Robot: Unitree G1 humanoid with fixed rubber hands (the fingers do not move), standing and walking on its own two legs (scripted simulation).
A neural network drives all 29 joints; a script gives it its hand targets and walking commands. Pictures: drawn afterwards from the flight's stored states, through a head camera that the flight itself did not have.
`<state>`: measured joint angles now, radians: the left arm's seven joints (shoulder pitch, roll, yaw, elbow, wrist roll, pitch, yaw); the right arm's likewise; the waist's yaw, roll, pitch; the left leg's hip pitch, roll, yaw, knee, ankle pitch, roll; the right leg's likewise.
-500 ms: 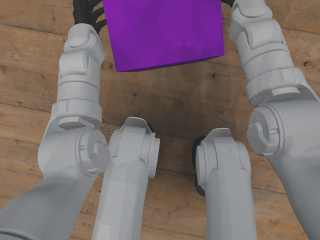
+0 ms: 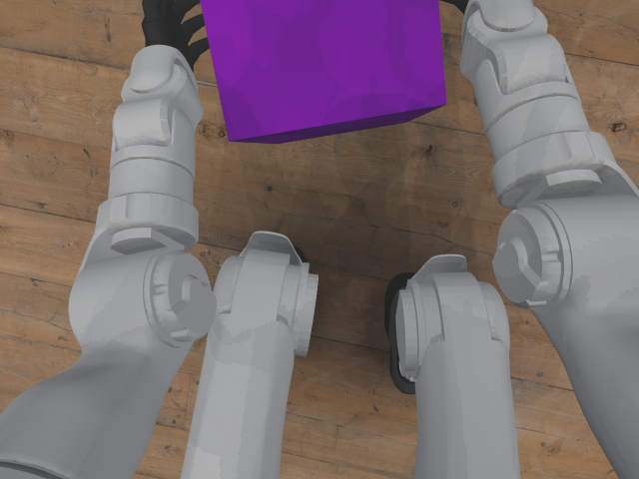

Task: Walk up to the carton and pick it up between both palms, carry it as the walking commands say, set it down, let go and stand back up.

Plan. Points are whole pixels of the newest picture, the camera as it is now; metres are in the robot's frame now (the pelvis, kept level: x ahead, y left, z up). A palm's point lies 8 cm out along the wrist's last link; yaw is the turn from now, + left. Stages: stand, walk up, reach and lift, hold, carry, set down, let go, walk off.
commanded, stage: set down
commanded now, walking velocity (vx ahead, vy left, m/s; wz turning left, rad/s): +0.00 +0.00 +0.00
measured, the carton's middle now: (325, 37) +0.54 +0.07 -0.26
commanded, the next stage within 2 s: none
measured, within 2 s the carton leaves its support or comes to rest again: neither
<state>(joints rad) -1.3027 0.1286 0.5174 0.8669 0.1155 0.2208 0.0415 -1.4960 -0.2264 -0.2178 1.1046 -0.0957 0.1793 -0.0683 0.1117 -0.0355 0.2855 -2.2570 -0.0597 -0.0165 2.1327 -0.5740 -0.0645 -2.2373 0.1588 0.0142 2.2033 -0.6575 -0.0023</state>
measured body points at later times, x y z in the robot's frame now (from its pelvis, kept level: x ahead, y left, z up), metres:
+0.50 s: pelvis +0.00 +0.00 +0.00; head +0.37 +0.01 +0.25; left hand +0.51 +0.22 -0.18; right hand +0.57 -0.08 -0.18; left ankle +0.11 +0.13 -0.35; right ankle +0.08 -0.10 -0.35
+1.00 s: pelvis -0.02 +0.01 +0.01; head +0.36 +0.02 +0.23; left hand +0.52 +0.25 -0.16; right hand +0.58 -0.10 -0.17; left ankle +0.11 +0.12 -0.35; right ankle +0.08 -0.10 -0.35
